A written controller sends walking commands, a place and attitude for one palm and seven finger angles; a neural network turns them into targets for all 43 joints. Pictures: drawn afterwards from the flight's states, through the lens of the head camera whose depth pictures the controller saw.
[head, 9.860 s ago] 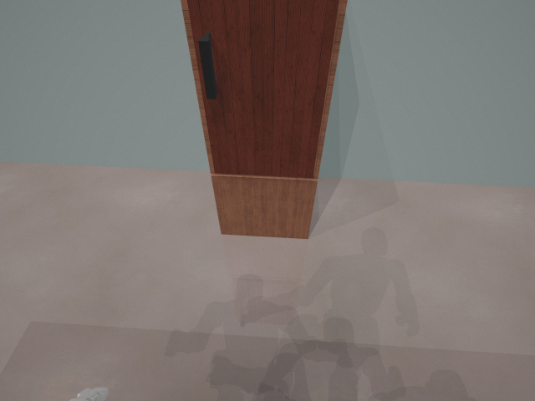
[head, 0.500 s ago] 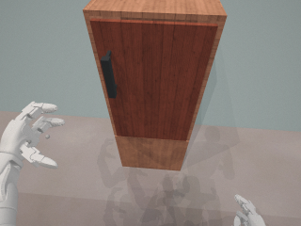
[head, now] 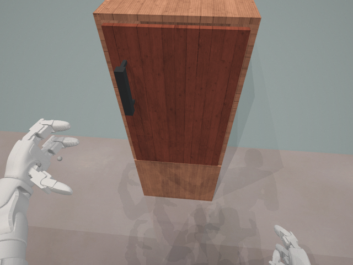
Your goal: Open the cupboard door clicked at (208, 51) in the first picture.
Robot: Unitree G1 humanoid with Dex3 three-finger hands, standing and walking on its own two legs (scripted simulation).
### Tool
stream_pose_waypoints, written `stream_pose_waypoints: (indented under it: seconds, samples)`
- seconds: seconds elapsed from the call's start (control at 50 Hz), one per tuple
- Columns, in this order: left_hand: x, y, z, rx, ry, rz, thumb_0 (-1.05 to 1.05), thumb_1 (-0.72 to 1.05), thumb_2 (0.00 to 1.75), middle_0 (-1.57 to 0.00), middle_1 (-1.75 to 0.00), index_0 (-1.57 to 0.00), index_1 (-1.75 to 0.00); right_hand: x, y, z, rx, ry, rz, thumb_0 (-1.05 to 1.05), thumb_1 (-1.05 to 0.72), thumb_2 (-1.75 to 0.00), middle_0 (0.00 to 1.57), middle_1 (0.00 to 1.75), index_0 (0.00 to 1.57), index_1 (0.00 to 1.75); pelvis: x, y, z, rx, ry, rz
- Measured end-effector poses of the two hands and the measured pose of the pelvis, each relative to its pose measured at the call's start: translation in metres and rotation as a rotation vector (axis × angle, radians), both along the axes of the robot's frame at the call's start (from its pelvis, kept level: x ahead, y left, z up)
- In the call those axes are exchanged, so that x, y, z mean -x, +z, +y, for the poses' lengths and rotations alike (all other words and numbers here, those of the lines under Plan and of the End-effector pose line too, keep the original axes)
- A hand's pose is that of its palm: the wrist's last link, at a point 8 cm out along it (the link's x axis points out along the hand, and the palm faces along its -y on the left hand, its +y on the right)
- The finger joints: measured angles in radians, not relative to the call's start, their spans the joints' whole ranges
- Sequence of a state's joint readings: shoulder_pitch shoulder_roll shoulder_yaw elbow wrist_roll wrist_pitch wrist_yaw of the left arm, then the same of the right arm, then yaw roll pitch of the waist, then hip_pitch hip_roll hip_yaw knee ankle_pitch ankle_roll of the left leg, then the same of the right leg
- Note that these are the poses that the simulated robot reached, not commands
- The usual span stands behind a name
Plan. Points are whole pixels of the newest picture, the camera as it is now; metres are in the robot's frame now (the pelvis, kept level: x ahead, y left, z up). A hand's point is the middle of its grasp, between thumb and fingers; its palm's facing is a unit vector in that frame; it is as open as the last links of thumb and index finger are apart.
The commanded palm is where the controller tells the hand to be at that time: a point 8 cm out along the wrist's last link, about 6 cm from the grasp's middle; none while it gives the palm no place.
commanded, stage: move the hooked fingers beside the handle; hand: left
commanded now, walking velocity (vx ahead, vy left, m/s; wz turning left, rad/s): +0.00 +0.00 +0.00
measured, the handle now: (127, 88) +0.57 +0.19 +0.09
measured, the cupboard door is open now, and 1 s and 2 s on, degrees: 0 0 0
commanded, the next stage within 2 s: none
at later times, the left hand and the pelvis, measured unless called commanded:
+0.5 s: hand (75, 130) +0.38 +0.27 +0.11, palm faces -0.03 -1.00 +0.00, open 14.0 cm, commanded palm +0.36 +0.32 +0.11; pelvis +0.00 +0.01 +0.00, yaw -1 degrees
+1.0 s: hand (93, 110) +0.45 +0.25 +0.11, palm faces -0.05 -1.00 +0.01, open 14.0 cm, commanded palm +0.43 +0.30 +0.10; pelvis +0.01 +0.02 -0.01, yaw -1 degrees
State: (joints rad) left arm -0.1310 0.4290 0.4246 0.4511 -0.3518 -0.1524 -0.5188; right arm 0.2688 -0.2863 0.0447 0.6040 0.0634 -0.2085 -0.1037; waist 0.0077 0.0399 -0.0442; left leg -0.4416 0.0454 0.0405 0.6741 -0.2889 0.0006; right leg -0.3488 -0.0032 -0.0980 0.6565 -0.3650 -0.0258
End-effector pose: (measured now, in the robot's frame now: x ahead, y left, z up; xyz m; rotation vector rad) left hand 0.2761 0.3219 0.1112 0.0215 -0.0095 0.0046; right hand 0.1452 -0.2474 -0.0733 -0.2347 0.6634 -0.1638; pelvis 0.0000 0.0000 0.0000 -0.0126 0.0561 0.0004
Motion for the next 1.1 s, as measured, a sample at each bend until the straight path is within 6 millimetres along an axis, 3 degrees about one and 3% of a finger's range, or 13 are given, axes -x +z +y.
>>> stream_pose_waypoints:
  seconds: [0.16, 0.44, 0.8, 1.1]
  samples:
    - [-0.032, -0.002, 0.0, 0.008, -0.008, 0.006, -0.01, -0.5, 0.3, -0.3, -1.2, -0.3, -1.2, 0.011, -0.005, -0.004, 0.023, -0.018, 0.054, 0.01, -0.9, -0.9, 0.21, 0.3, 0.21, 0.3, 0.003, -0.002, 0.001, 0.003, 0.003, 0.016]
    - [-0.074, -0.007, 0.005, 0.019, -0.021, 0.015, -0.01, -0.5, 0.3, -0.3, -1.2, -0.3, -1.2, 0.05, -0.015, -0.007, 0.037, -0.086, 0.195, 0.01, -0.9, -0.9, 0.2, 0.3, 0.21, 0.3, -0.001, -0.004, 0.011, 0.007, -0.015, 0.057]
    - [-0.13, -0.008, -0.007, 0.031, -0.043, 0.013, -0.01, -0.5, 0.3, -0.3, -1.2, -0.3, -1.2, 0.076, -0.025, 0.005, 0.028, -0.126, 0.327, 0.01, -0.9, -0.9, 0.21, 0.3, 0.21, 0.3, -0.006, -0.007, 0.022, 0.015, -0.022, 0.108]
    - [-0.168, -0.007, -0.022, 0.03, -0.042, 0.025, -0.01, -0.5, 0.3, -0.3, -1.2, -0.3, -1.2, 0.108, -0.034, -0.004, 0.033, -0.179, 0.451, 0.0, -0.9, -0.9, 0.21, 0.3, 0.21, 0.3, -0.006, -0.012, 0.019, 0.016, -0.029, 0.15]
